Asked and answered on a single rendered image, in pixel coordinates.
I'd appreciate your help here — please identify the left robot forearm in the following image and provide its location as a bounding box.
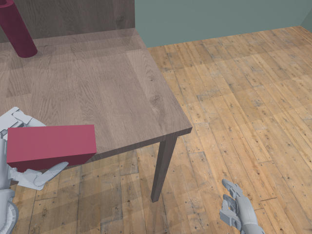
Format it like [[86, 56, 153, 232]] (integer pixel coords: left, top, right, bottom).
[[0, 189, 19, 234]]

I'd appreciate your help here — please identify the sponge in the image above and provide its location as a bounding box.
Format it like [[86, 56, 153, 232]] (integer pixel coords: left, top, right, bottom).
[[6, 124, 97, 173]]

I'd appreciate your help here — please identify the robot left hand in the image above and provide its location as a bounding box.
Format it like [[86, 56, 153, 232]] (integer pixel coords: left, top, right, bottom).
[[0, 107, 69, 191]]

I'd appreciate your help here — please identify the right robot forearm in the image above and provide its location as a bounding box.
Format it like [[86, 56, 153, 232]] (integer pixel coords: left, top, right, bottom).
[[240, 224, 265, 234]]

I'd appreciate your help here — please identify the robot right hand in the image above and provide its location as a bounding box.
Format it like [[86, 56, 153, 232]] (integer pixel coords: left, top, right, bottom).
[[219, 179, 258, 230]]

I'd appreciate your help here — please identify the table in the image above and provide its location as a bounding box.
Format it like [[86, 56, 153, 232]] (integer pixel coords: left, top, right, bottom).
[[0, 0, 193, 203]]

